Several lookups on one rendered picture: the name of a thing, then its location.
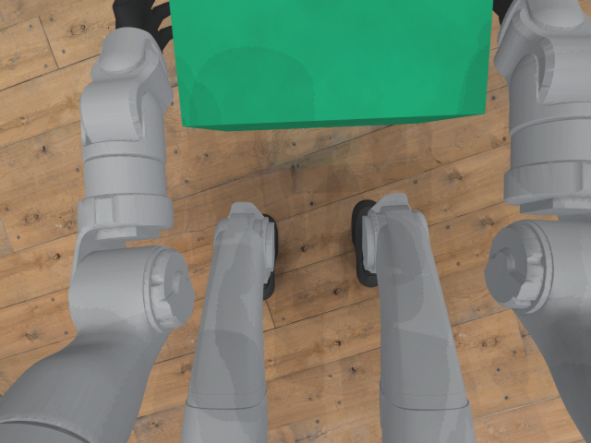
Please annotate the left robot upper arm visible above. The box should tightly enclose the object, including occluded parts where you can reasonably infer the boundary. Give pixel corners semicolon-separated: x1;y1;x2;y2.
0;245;195;443

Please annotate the right robot upper arm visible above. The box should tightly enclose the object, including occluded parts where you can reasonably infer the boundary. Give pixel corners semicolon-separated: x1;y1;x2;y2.
484;219;591;443

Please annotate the robot right forearm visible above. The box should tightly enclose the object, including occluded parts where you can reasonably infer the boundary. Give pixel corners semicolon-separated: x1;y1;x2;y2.
494;0;591;222

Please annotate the robot left forearm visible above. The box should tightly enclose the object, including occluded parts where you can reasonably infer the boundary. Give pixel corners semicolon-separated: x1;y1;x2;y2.
68;27;175;326

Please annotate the right robot foot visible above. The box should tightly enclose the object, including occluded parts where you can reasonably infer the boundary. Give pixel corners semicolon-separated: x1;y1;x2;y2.
352;199;378;287

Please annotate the robot left hand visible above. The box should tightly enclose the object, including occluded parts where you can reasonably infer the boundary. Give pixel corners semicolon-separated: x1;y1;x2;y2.
113;0;173;53

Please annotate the carton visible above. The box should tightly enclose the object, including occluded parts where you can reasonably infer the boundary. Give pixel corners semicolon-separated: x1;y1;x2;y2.
169;0;493;131

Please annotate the robot right hand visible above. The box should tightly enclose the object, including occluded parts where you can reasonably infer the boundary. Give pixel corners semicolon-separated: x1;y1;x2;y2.
492;0;513;24

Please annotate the left robot thigh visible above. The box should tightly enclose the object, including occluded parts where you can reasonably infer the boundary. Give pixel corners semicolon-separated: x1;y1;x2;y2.
180;213;274;443

